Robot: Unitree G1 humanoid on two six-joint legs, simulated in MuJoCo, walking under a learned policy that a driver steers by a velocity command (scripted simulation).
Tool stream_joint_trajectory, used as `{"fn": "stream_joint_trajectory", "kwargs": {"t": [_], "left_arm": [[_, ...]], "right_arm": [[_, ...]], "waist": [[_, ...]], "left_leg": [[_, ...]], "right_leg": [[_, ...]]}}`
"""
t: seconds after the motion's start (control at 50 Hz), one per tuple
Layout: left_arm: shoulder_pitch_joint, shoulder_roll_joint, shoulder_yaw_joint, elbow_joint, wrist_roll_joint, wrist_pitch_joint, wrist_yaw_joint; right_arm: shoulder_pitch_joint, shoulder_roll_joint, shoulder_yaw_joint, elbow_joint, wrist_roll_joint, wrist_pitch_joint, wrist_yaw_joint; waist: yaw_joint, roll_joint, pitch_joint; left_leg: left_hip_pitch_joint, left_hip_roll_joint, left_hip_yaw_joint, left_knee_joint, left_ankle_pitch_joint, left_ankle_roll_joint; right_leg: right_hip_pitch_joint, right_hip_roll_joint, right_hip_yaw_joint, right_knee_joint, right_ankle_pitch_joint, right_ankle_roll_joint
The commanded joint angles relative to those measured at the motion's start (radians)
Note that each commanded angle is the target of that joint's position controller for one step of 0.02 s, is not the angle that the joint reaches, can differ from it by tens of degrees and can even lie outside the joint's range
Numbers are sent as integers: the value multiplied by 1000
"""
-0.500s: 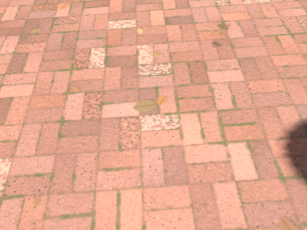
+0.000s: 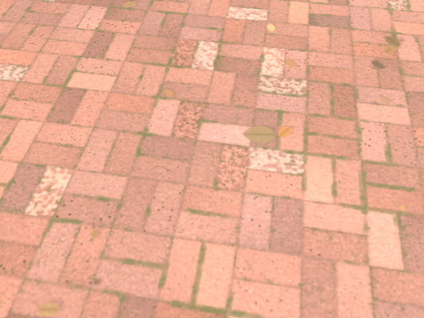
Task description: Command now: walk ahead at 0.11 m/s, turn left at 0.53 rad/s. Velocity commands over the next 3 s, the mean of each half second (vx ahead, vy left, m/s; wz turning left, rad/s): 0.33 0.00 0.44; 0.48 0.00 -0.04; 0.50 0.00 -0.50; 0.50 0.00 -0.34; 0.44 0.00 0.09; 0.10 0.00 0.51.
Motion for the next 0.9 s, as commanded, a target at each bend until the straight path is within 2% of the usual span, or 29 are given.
{"fn": "stream_joint_trajectory", "kwargs": {"t": [0.02, 0.04, 0.06, 0.08, 0.1, 0.12, 0.16, 0.24, 0.32, 0.38, 0.44, 0.46, 0.48, 0.5, 0.52, 0.54, 0.56, 0.58, 0.6, 0.62, 0.66, 0.7, 0.76, 0.84, 0.9], "left_arm": [[126, 67, 12, -44, 9, -28, 6], [171, 143, 28, -34, 21, -34, 17], [188, 269, 52, -53, 31, -33, 17], [150, 269, 58, -49, 53, -32, 13], [103, 198, 41, -59, 45, -36, 10], [56, 150, 29, -66, 32, -42, 7], [64, 127, 22, -69, 25, -60, 7], [196, 132, 33, -26, 25, -93, -12], [268, 126, 33, 15, 27, -107, -25], [280, 124, 32, 39, 27, -113, -32], [320, 136, 33, 76, 22, -109, -35], [331, 146, 35, 89, 19, -104, -35], [326, 157, 36, 98, 16, -100, -36], [311, 161, 34, 106, 10, -96, -36], [314, 143, 26, 106, 5, -94, -36], [305, 75, 2, 57, -6, -97, -41], [332, 36, 0, 29, 3, -99, -47], [243, 118, 23, 32, 18, -91, -41], [219, 99, 20, 23, 10, -99, -50], [224, 80, 15, 36, 8, -101, -55], [280, 58, 12, 70, 30, -75, -62], [272, 48, 14, 72, 35, -60, -72], [164, 39, 14, 42, 36, -52, -78], [22, 21, 4, 1, 25, -57, -83], [-70, 11, -7, -31, 26, -61, -89]], "right_arm": [[-73, -151, -38, -78, 6, 4, 8], [-73, -90, -24, -100, 6, -1, 8], [-55, -16, -2, -132, 9, -10, 7], [-94, -105, -14, -135, -26, -17, 6], [-94, -131, -24, -126, -25, -22, 18], [-59, -126, -25, -105, -24, -24, 34], [-24, -111, -20, -81, -30, -24, 60], [-113, -84, -6, -115, -24, -25, 83], [-179, -58, 7, -133, -29, -33, 86], [-247, -35, 25, -155, -31, -44, 90], [-296, -26, 39, -181, -32, -53, 90], [-283, -29, 40, -181, -33, -57, 86], [-233, -36, 36, -169, -33, -63, 77], [-114, -43, 29, -130, -36, -74, 66], [55, -79, 13, -69, -46, -87, 51], [225, -169, -9, -46, -65, -94, 32], [262, -263, -26, -32, -39, -91, 23], [188, -219, -17, -31, -13, -89, 19], [104, -157, 1, -39, -11, -91, 19], [48, -101, 18, -43, -12, -96, 23], [7, -51, 36, -38, -4, -111, 23], [42, -59, 35, -15, 1, -128, 22], [94, -69, 33, 18, 4, -136, 20], [138, -52, 42, 50, -7, -143, 17], [160, -54, 46, 72, -7, -149, 6]], "waist": [[93, 111, -130], [100, -45, -109], [99, -282, -117], [83, -183, -25], [47, -128, 26], [17, -119, 53], [21, -157, 34], [73, -111, 29], [101, -113, 51], [108, -128, 66], [114, -154, 65], [104, -160, 58], [72, -157, 35], [4, -123, -26], [-61, -71, -143], [-129, 75, -291], [-91, 249, -343], [-78, 95, -216], [-30, 66, -114], [5, 48, -68], [56, 86, -42], [67, 75, -35], [54, 60, 15], [23, 51, 50], [4, 45, 69]], "left_leg": [[-36, 140, -239, -38, -44, 116], [-227, 51, -153, 90, -316, 61], [-410, -109, 55, 343, -430, 26], [-441, 0, 50, 477, -317, 29], [-418, 34, 42, 528, -242, 31], [-410, 49, 61, 555, -178, 18], [-410, 63, 113, 625, -92, -5], [-505, 89, 123, 614, -12, -27], [-518, 87, 111, 473, 26, -31], [-432, 98, 177, 310, 41, -17], [-289, 95, 277, 171, -15, 25], [-233, 83, 299, 144, -31, 47], [-148, 57, 316, 111, -47, 71], [6, 25, 326, 37, -4, 95], [246, 27, 302, 15, 13, 117], [534, 297, -30, -52, -237, 183], [611, 515, -484, -201, -207, 262], [504, 463, -389, -190, -153, 243], [372, 419, -240, -197, -46, 221], [277, 360, -131, -228, 50, 190], [178, 287, -2, -273, 147, 161], [162, 275, 36, -300, 243, 179], [183, 274, 87, -344, 283, 192], [211, 261, 201, -354, 385, 165], [246, 277, 262, -368, 453, 143]], "right_leg": [[233, 26, -33, -308, 105, -23], [371, -136, 142, -428, -30, -60], [423, -418, 524, -552, -314, -154], [259, -461, 566, -574, -367, -214], [195, -414, 504, -568, -360, -218], [183, -348, 392, -574, -287, -189], [223, -274, 227, -579, -117, -167], [340, -288, 114, -568, 67, -177], [372, -306, 64, -574, 147, -196], [338, -299, -15, -555, 264, -191], [307, -308, -53, -512, 430, -186], [304, -319, -53, -486, 519, -186], [304, -321, -65, -419, 683, -181], [291, -295, -112, -267, 869, -164], [206, -249, -160, -60, 875, -138], [-51, -186, -195, 266, 513, -97], [-295, -25, -131, 517, -109, -76], [-362, -88, -10, 589, -40, -95], [-351, -125, -10, 557, 55, -104], [-307, -152, -20, 495, 110, -102], [-225, -170, -37, 439, 151, -81], [-231, -162, -57, 431, 179, -66], [-345, -174, -68, 374, 267, -44], [-382, -137, -54, 205, 387, -46], [-341, -108, -94, 59, 453, -70]]}}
